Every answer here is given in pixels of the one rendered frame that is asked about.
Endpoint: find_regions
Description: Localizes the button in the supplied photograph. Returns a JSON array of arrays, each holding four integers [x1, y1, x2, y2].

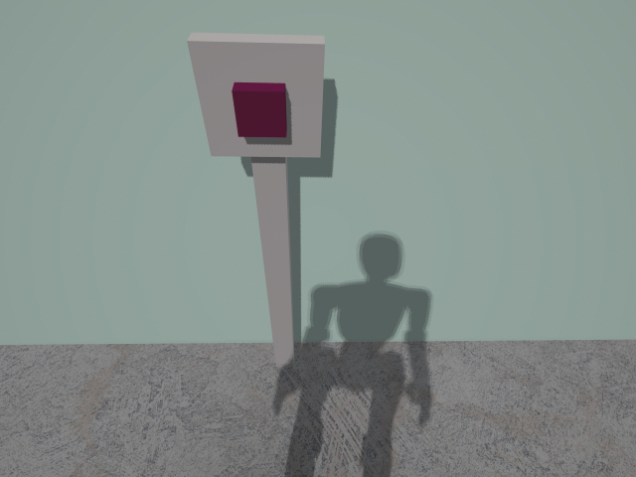
[[232, 82, 287, 137]]

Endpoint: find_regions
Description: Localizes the panel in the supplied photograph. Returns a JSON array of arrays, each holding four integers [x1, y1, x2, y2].
[[187, 33, 325, 367]]

